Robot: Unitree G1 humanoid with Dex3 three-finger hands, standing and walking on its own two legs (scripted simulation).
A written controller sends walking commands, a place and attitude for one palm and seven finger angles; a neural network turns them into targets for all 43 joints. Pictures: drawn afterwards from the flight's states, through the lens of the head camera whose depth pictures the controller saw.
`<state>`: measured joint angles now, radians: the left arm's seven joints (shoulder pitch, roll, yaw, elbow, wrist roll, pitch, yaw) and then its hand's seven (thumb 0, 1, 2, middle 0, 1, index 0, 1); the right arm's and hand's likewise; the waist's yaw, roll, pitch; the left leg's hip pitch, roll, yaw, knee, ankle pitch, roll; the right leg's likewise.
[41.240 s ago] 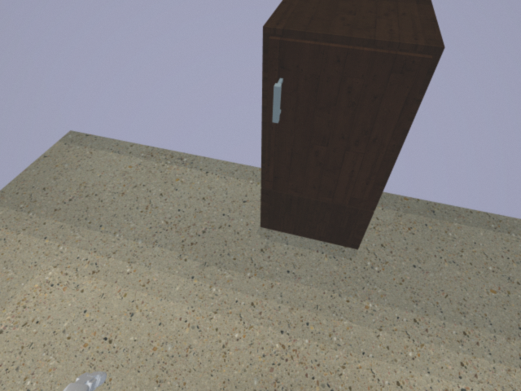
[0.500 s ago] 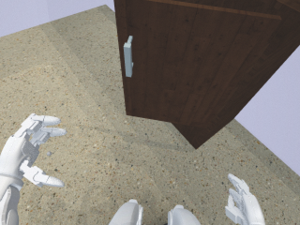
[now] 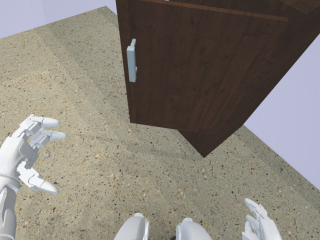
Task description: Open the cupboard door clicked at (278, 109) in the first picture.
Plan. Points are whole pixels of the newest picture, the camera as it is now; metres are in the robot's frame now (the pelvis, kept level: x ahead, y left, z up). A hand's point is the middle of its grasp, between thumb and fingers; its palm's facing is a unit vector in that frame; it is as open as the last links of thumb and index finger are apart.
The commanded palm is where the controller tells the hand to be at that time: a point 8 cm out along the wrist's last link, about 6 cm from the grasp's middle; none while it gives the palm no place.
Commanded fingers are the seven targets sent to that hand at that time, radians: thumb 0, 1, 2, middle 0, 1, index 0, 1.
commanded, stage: raise the hand with hooked fingers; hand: left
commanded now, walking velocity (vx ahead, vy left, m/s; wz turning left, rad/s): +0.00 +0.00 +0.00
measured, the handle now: (133, 61) +0.61 +0.13 +0.04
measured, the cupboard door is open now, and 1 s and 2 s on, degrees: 43 43 43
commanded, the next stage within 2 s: move the hooked fingers beside the handle in 0.30 s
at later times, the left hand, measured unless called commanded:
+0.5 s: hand (54, 154) +0.29 +0.26 +0.04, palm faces -0.03 -1.00 -0.04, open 14.0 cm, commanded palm +0.27 +0.30 +0.05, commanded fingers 0.00 -0.50 0.30 -0.30 -1.20 -0.30 -1.20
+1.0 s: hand (75, 120) +0.38 +0.24 +0.04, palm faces -0.05 -1.00 -0.02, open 14.0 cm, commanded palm +0.36 +0.28 +0.04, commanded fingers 0.00 -0.50 0.30 -0.30 -1.20 -0.30 -1.20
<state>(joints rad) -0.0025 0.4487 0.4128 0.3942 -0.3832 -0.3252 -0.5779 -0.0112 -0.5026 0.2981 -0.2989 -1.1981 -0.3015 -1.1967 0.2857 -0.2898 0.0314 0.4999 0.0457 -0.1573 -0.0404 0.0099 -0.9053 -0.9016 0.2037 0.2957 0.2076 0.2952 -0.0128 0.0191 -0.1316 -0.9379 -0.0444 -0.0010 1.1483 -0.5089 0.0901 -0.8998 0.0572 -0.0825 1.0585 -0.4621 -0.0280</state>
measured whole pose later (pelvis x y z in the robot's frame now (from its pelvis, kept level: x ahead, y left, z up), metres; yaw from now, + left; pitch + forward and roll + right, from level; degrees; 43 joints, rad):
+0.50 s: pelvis +0.00 -0.02 +0.00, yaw +0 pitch +17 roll -4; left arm -0.04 0.44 0.41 0.44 -0.38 -0.35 -0.58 -0.01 -0.50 0.30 -0.30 -1.20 -0.30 -1.20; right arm 0.25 -0.28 0.04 0.51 0.05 -0.17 -0.05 0.01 -0.91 -0.90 0.20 0.30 0.21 0.30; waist 0.00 0.02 -0.14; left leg -0.95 -0.03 -0.01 1.17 -0.52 0.07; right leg -0.92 0.07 -0.10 1.09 -0.48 -0.05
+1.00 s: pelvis +0.01 -0.02 -0.01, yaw -1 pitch +20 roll -4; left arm -0.34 0.47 0.41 0.68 -0.31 -0.35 -0.52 -0.01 -0.50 0.30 -0.30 -1.20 -0.30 -1.20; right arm 0.29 -0.29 0.04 0.55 0.05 -0.09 -0.05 0.01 -0.91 -0.90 0.20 0.30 0.21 0.30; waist -0.04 0.02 -0.14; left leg -1.00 -0.03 0.01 1.18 -0.53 0.07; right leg -0.97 0.08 -0.08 1.11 -0.49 -0.05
